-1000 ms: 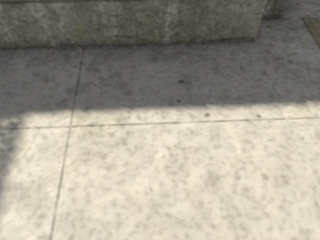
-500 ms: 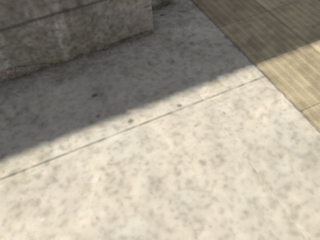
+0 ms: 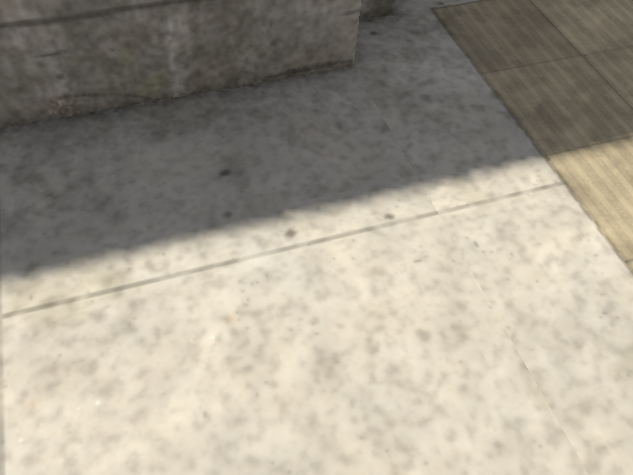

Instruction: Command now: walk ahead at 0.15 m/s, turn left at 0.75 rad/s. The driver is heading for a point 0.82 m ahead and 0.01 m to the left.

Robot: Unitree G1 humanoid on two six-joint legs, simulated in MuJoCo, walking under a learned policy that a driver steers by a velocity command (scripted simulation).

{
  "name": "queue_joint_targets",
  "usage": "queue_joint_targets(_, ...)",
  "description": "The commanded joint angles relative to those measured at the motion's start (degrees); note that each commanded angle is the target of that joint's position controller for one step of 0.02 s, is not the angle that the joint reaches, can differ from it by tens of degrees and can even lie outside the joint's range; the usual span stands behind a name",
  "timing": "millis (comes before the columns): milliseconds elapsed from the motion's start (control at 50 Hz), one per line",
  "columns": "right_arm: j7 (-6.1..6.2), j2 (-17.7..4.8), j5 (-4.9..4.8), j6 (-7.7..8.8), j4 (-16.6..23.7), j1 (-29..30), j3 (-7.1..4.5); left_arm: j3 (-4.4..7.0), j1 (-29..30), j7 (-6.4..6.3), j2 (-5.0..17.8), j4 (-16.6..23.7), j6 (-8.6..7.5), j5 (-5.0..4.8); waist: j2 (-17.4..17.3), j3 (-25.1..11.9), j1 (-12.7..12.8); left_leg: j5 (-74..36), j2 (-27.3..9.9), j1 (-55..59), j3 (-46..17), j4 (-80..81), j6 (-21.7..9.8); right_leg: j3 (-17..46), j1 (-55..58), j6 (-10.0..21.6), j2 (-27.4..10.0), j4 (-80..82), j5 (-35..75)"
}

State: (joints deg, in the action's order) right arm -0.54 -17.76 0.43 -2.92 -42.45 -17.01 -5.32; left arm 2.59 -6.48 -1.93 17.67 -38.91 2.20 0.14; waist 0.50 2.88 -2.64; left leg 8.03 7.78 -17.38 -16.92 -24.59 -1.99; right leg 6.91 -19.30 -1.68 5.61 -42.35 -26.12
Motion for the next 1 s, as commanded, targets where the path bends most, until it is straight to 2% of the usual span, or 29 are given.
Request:
queue_joint_targets(20,-0.49,-10.1,0.35,0.02,4.0,1.7,-3.4,0.65,-3.3,-0.12,4.1,3.3,-1.73,0.14,-9.7,-9.5,2.7,21.3,-9.8,4.9,-18.8,8.2,-7.4,-1.3,5.5,1.8,2.1,9.6,-2.5)
queue_joint_targets(40,-0.75,-9.8,0.44,-0.22,5.6,7.1,-3.39,0.77,-8.3,-0.35,3.9,1.8,-1.89,-0.07,-10.6,-7.2,6.9,29.1,-6.8,-6.1,-17.1,9.4,-4.4,-2.3,17.1,3.1,2.2,18.5,0.6)
queue_joint_targets(60,-0.52,-7.7,0.52,-0.05,7.3,11.6,-2.95,1.57,-14.2,-1.21,6.5,0.0,-2.11,0.26,-9.1,-3.6,10.9,30.0,-1.0,-19.3,-10.9,6.6,1.6,-3.3,30.0,4.2,-0.5,28.2,5.1)
queue_joint_targets(80,0.2,-2.3,-0.16,0.15,5.9,4.8,-1.97,2.7,-12.7,-2.07,11.6,0.2,-2.6,-0.14,8.3,-6.0,7.7,31.4,3.7,-25.4,0.0,-16.8,2.1,11.4,34.7,4.5,-16.5,31.0,-5.9)
queue_joint_targets(100,0.38,-3.6,0.29,0.93,8.6,8.4,-1.47,3.25,-6.9,-1.91,15.6,2.7,-2.79,1.91,12.0,-3.0,7.1,20.5,2.2,-32.6,5.3,-25.9,2.7,30.4,24.5,8.9,-28.9,36.5,-18.3)
queue_joint_targets(120,-0.21,-8.2,1.03,1.23,8.4,10.3,-2.26,2.51,-3.3,-1.5,11.9,2.6,-3.08,2.37,5.1,-0.4,4.4,12.7,-4.0,-31.3,5.5,-31.9,2.4,25.9,19.2,9.7,-27.1,35.1,-17.7)
queue_joint_targets(140,-1.39,-8.3,1.17,1.42,7.9,9.4,-2.37,1.49,-2.1,-1.03,8.6,2.8,-3.69,2.16,5.0,-0.5,3.2,9.1,-4.2,-30.0,6.6,-35.6,2.2,20.8,17.0,8.9,-23.9,34.5,-14.6)
queue_joint_targets(160,-2.29,-7.6,1.22,1.37,7.1,7.3,-2.1,1.03,-1.7,-0.56,7.5,2.9,-4.31,2.05,5.5,-0.9,2.3,7.0,-4.5,-29.7,7.8,-39.2,2.5,15.5,17.0,7.9,-21.2,34.5,-11.0)
queue_joint_targets(220,-4.28,-6.3,1.57,0.85,7.0,7.4,-1.28,1.1,-6.9,0.34,7.7,1.3,-5.83,1.81,5.8,1.6,3.4,2.7,-7.4,-32.8,11.4,-46.2,2.6,6.6,16.1,7.5,-18.6,35.8,-5.9)
queue_joint_targets(360,-4.51,-4.6,2.19,2.28,8.8,16.7,0.29,1.23,-19.7,1.95,6.9,-4.9,-8.29,2.08,4.5,6.8,7.5,-1.3,-6.7,-39.3,9.4,-36.6,1.4,0.7,21.6,9.4,-19.5,38.7,0.3)
queue_joint_targets(420,-5.36,-3.5,2.22,3.32,11.7,24.2,1.63,0.55,-22.5,1.89,5.6,-7.5,-8.33,1.56,4.9,8.4,8.3,-0.6,-8.7,-34.0,16.1,-24.1,0.4,-1.6,20.8,11.2,-19.8,41.1,9.4)
queue_joint_targets(460,-5.64,-1.9,2.1,4.01,13.1,27.3,2.82,0.49,-24.3,1.78,6.2,-9.7,-8.13,1.17,5.9,8.2,8.6,1.5,-10.2,-26.7,21.5,-17.5,-1.1,-1.7,21.1,12.3,-20.6,41.5,24.0)
queue_joint_targets(500,-4.56,-1.8,1.79,4.49,12.2,22.3,3.01,0.92,-23.0,1.73,8.8,-11.1,-7.77,1.1,7.4,4.5,4.8,9.2,-6.1,-13.2,23.4,-13.0,-3.3,-4.8,20.6,11.7,-20.5,33.4,52.0)
queue_joint_targets(520,-3.35,-3.5,1.6,4.87,10.2,14.2,2.16,1.26,-23.0,1.71,10.6,-12.1,-7.7,0.93,8.2,-0.8,0.4,11.3,-3.1,-1.0,23.7,-12.8,-4.1,-5.6,18.7,11.6,-20.7,23.5,70.0)
queue_joint_targets(540,-2.02,-6.0,1.61,5.57,5.9,-0.5,0.92,1.54,-20.0,1.76,11.7,-11.9,-7.69,0.32,7.6,-7.9,-7.8,7.1,-3.3,18.0,21.2,-9.0,-4.9,-7.4,10.8,10.3,-18.6,8.2,69.7)
queue_joint_targets(560,-0.39,-12.1,2.91,5.97,3.4,-11.5,-1.0,0.73,-18.9,2.17,8.7,-9.8,-8.22,0.21,2.1,-16.9,-12.3,21.4,-15.9,36.8,7.6,-6.7,-5.2,-8.9,-4.3,9.5,-14.3,-11.7,47.4)
queue_joint_targets(580,0.36,-17.3,4.02,6.7,3.5,-13.6,-1.82,-1.01,-21.5,3.04,-1.0,-6.3,-8.53,-1.05,-14.7,-26.7,-7.8,45.5,-33.6,46.6,-20.8,3.0,-6.2,-4.4,-19.9,9.1,-5.7,-31.2,-2.5)
queue_joint_targets(600,0.61,-13.9,3.51,6.59,3.6,-11.1,-1.05,0.86,-15.3,2.95,5.3,-6.3,-8.24,-1.05,-6.1,-21.5,-8.7,44.7,-33.2,35.7,-26.0,10.2,-4.3,1.0,-22.0,10.5,-6.2,-36.3,3.7)
queue_joint_targets(620,0.59,-10.4,3.33,6.66,2.3,-5.9,0.02,1.26,-13.1,3.11,4.7,-5.3,-7.73,-1.1,-5.3,-11.2,-4.4,34.9,-30.5,27.7,-15.2,9.4,-3.3,-0.5,-24.1,10.5,-9.2,-35.8,10.0)
queue_joint_targets(660,0.34,-5.0,2.31,7.15,1.8,0.0,1.19,0.82,-15.3,3.95,1.6,-7.6,-6.43,-0.09,-5.9,-3.8,0.5,19.1,-24.8,16.5,0.4,12.2,-1.7,-2.3,-20.7,8.9,-12.4,-31.6,13.8)
queue_joint_targets(680,0.54,-3.3,1.77,7.41,1.3,0.1,1.72,0.71,-17.4,4.37,0.4,-8.3,-5.32,0.55,-8.2,-2.8,2.2,16.2,-24.0,13.3,5.0,13.3,-1.6,-3.1,-19.1,8.0,-13.1,-31.9,14.1)
queue_joint_targets(740,0.14,-0.3,0.38,8.81,-1.8,-1.7,2.36,0.63,-12.2,5.35,-1.9,-6.5,-3.06,0.82,-6.6,2.5,3.7,5.4,-22.2,11.1,15.9,16.7,0.1,-4.6,-24.6,7.3,-14.0,-33.0,17.3)
queue_joint_targets(820,0.19,1.8,1.14,9.91,-4.2,-2.3,2.93,0.14,-3.3,6.05,-1.4,-3.4,-2.52,0.06,-5.3,5.7,4.0,-14.8,-15.4,10.4,30.0,19.0,1.9,-10.5,-26.0,8.0,-10.3,-24.9,26.5)
queue_joint_targets(840,0.45,-0.2,1.02,10.32,-4.6,-3.9,2.74,-0.43,-0.9,6.46,-2.1,-0.9,-2.65,0.45,-6.8,6.8,4.9,-23.8,-18.4,10.4,30.6,18.6,1.7,-11.2,-25.4,8.7,-11.7,-20.0,27.9)
queue_joint_targets(880,1.29,-1.4,0.81,10.06,-5.8,-4.1,2.7,-0.93,2.8,6.97,-1.3,0.5,-2.9,0.9,-3.5,8.3,5.4,-36.0,-17.9,13.3,34.5,18.7,2.7,-15.8,-22.0,10.3,-9.5,-10.1,28.9)
queue_joint_targets(920,2.62,-5.1,1.04,9.69,-5.7,-5.2,2.12,-0.82,2.2,7.14,0.5,0.3,-2.9,0.5,-3.9,4.3,6.7,-60.7,-19.1,17.8,35.4,13.0,3.0,-20.3,-12.7,12.2,-4.5,-4.7,29.0)
queue_joint_targets(960,3.83,-10.0,1.39,8.3,-4.4,-2.2,0.77,0.38,-9.6,6.48,4.1,-2.7,-2.37,0.09,-7.4,-3.6,13.9,-77.8,-21.5,20.4,34.2,-2.6,3.0,-20.1,0.9,13.8,-1.0,-4.4,23.5)
queue_joint_targets(980,3.94,-11.7,1.77,7.36,-3.1,1.5,0.13,1.8,-21.3,5.71,6.9,-5.9,-2.08,0.16,-8.0,-8.8,19.7,-79.1,-22.7,17.4,32.4,-16.8,2.1,-17.5,12.4,15.5,-0.2,-4.3,19.3)
queue_joint_targets(1000,3.3,-11.8,1.72,6.51,-2.0,4.4,-0.18,3.68,-31.8,4.49,10.0,-9.4,-2.23,0.01,-4.6,-12.3,23.7,-64.2,-20.9,10.1,31.0,-36.9,0.9,-12.3,25.3,17.9,-0.5,2.2,16.3)
